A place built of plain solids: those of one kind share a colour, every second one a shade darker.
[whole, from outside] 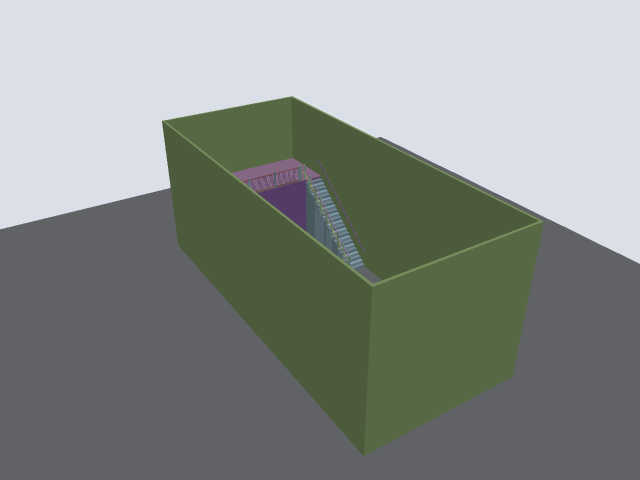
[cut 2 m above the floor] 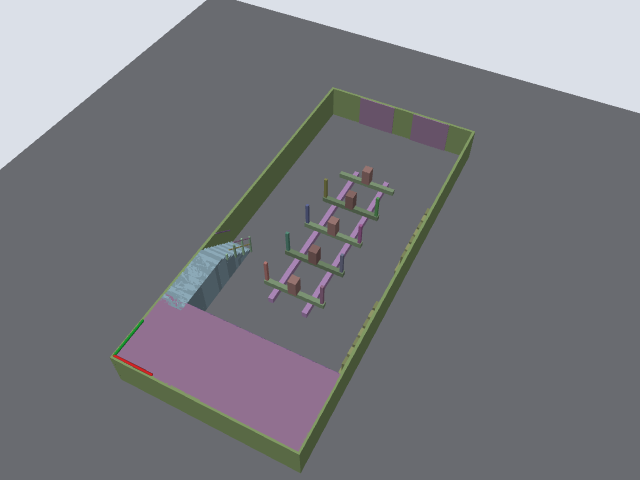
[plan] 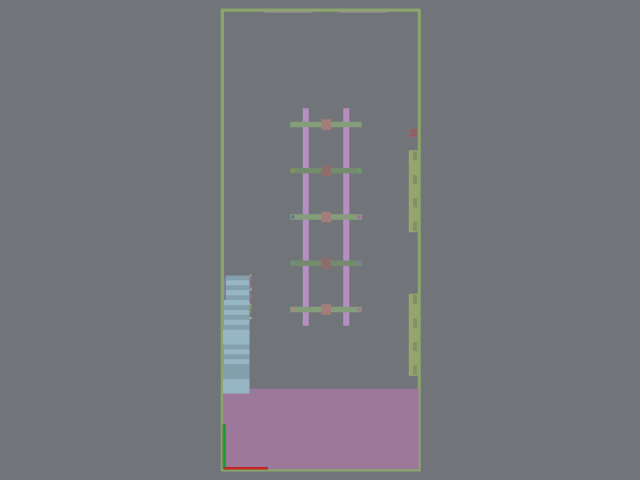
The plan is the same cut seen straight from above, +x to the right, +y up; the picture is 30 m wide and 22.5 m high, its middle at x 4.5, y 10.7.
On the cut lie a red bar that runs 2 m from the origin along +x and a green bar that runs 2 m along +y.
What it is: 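A boat hall 9.1 x 21.4 m, 9.0 m high; a lifeboat 12.8 m long and 4.6 m in beam on its cradle down the middle, its keel 1.59 m over the floor; a walk along either side; at the rear a crew gallery 3.7 m deep at 4.49 m over closed stores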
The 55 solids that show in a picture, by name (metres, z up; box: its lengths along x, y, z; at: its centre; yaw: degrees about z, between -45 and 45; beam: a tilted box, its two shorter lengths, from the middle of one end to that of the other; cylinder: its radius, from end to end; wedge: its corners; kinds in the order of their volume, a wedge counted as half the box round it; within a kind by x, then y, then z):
{
 "gal_1": {"box": [9.18, 3.78, 4.54], "at": [4.54, 1.84, 2.22]},
 "wall_1": {"box": [0.15, 21.7, 9.03], "at": [-0.07, 10.7, 4.46]},
 "wall_2": {"box": [9.38, 0.15, 9.03], "at": [4.54, -0.07, 4.46]},
 "wall_3": {"box": [9.38, 0.15, 9.03], "at": [4.54, 21.48, 4.46]},
 "wall_4": {"box": [0.15, 21.7, 9.03], "at": [9.15, 10.7, 4.46]},
 "stair_1": {"box": [1.25, 0.69, 4.35], "at": [0.57, 3.62, 2.13]},
 "stair_2": {"box": [1.25, 0.69, 4.16], "at": [0.57, 3.85, 2.03]},
 "stair_3": {"box": [1.25, 0.69, 3.98], "at": [0.57, 4.08, 1.94]},
 "stair_4": {"box": [1.25, 0.69, 3.79], "at": [0.57, 4.31, 1.84]},
 "stair_5": {"box": [1.25, 0.69, 3.6], "at": [0.57, 4.54, 1.75]},
 "stair_6": {"box": [1.25, 0.69, 3.42], "at": [0.57, 4.77, 1.66]},
 "stair_7": {"box": [1.25, 0.69, 3.23], "at": [0.57, 5.0, 1.56]},
 "stair_8": {"box": [1.25, 0.69, 3.04], "at": [0.57, 5.23, 1.47]},
 "stair_9": {"box": [1.25, 0.69, 2.85], "at": [0.57, 5.46, 1.38]},
 "stair_10": {"box": [1.25, 0.69, 2.67], "at": [0.57, 5.69, 1.28]},
 "stair_11": {"box": [1.25, 0.69, 2.48], "at": [0.57, 5.92, 1.19]},
 "stair_12": {"box": [1.25, 0.69, 2.29], "at": [0.57, 6.16, 1.1]},
 "stair_13": {"box": [1.25, 0.69, 2.11], "at": [0.57, 6.39, 1.0]},
 "stair_14": {"box": [1.25, 0.69, 1.92], "at": [0.57, 6.62, 0.91]},
 "stair_15": {"box": [1.25, 0.69, 1.73], "at": [0.57, 6.85, 0.82]},
 "stair_16": {"box": [1.25, 0.69, 1.55], "at": [0.57, 7.08, 0.72]},
 "stair_17": {"box": [1.25, 0.69, 1.36], "at": [0.57, 7.31, 0.63]},
 "stair_18": {"box": [1.25, 0.69, 1.17], "at": [0.57, 7.54, 0.54]},
 "stair_19": {"box": [1.25, 0.69, 0.98], "at": [0.57, 7.77, 0.44]},
 "stair_20": {"box": [1.25, 0.69, 0.8], "at": [0.57, 8.0, 0.35]},
 "stair_21": {"box": [1.25, 0.69, 0.61], "at": [0.57, 8.23, 0.26]},
 "stair_22": {"box": [1.25, 0.69, 0.42], "at": [0.57, 8.46, 0.16]},
 "stair_23": {"box": [1.25, 0.69, 0.24], "at": [0.57, 8.7, 0.07]},
 "beam_1": {"box": [0.28, 10.2, 0.39], "at": [3.83, 11.78, 0.14]},
 "beam_2": {"box": [0.28, 10.2, 0.39], "at": [5.73, 11.78, 0.14]},
 "cross_1": {"box": [3.36, 0.26, 0.3], "at": [4.78, 7.45, 0.49]},
 "cross_2": {"box": [3.36, 0.26, 0.3], "at": [4.78, 9.61, 0.49]},
 "cross_3": {"box": [3.36, 0.26, 0.3], "at": [4.78, 11.78, 0.49]},
 "cross_4": {"box": [3.36, 0.26, 0.3], "at": [4.78, 13.95, 0.49]},
 "cross_5": {"box": [3.36, 0.26, 0.3], "at": [4.78, 16.11, 0.49]},
 "sdoor_1": {"box": [2.28, 0.05, 5.25], "at": [3.02, 21.38, 2.58]},
 "sdoor_2": {"box": [2.28, 0.05, 5.25], "at": [6.54, 21.38, 2.58]},
 "keelblock_1": {"box": [0.46, 0.5, 0.95], "at": [4.78, 7.45, 1.11]},
 "keelblock_2": {"box": [0.46, 0.5, 0.95], "at": [4.78, 9.61, 1.11]},
 "keelblock_3": {"box": [0.46, 0.5, 0.95], "at": [4.78, 11.78, 1.11]},
 "keelblock_4": {"box": [0.46, 0.5, 0.95], "at": [4.78, 13.95, 1.11]},
 "keelblock_5": {"box": [0.46, 0.5, 0.95], "at": [4.78, 16.11, 1.11]},
 "face_1": {"box": [7.88, 0.012, 4.51], "at": [5.14, 3.74, 2.2]},
 "kit_1": {"box": [0.42, 3.85, 0.04], "at": [8.87, 6.25, 0.43]},
 "kit_2": {"box": [0.42, 3.85, 0.04], "at": [8.87, 12.99, 0.43]},
 "kit_3": {"box": [0.19, 0.43, 0.9], "at": [8.96, 4.61, 1.17]},
 "kit_4": {"box": [0.19, 0.43, 0.9], "at": [8.96, 14.64, 1.17]},
 "shore3e_1": {"box": [0.16, 0.16, 1.72], "at": [6.33, 13.95, 1.5]},
 "shore3w_1": {"box": [0.16, 0.16, 1.72], "at": [3.23, 13.95, 1.5]},
 "shore0e_1": {"box": [0.16, 0.16, 1.51], "at": [6.33, 7.45, 1.4]},
 "shore0w_1": {"box": [0.16, 0.16, 1.51], "at": [3.23, 7.45, 1.4]},
 "shore2e_1": {"box": [0.16, 0.16, 1.5], "at": [6.33, 11.78, 1.39]},
 "shore2w_1": {"box": [0.16, 0.16, 1.5], "at": [3.23, 11.78, 1.39]},
 "shore1e_1": {"box": [0.16, 0.16, 1.5], "at": [6.33, 9.61, 1.39]},
 "shore1w_1": {"box": [0.16, 0.16, 1.5], "at": [3.23, 9.61, 1.39]}
}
